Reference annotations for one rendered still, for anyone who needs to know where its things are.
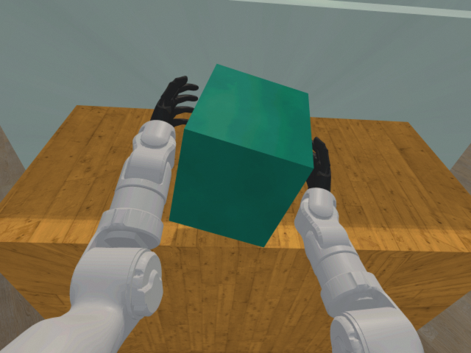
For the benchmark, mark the robot left forearm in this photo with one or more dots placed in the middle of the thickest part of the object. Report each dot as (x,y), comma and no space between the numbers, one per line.
(134,217)

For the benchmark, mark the left robot upper arm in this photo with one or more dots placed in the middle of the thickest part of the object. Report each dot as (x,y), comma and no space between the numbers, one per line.
(112,289)

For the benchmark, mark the robot right hand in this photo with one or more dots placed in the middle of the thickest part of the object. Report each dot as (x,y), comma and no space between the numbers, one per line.
(320,176)

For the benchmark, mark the carton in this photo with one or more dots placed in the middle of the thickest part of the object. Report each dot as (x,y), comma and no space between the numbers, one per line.
(245,155)

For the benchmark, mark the right robot upper arm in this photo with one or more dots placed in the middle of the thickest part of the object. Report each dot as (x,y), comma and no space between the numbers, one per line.
(377,330)

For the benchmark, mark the pedestal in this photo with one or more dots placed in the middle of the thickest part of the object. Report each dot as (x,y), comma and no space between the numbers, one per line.
(406,215)

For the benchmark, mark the robot right forearm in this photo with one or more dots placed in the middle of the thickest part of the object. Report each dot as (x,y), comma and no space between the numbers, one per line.
(345,283)

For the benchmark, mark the robot left hand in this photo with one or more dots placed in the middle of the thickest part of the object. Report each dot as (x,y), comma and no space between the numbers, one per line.
(166,110)

